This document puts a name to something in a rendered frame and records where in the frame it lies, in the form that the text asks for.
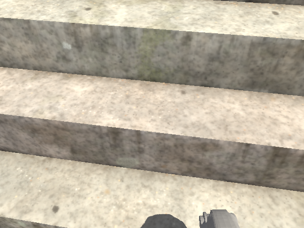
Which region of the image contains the right robot thigh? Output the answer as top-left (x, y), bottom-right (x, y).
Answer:
top-left (199, 209), bottom-right (240, 228)

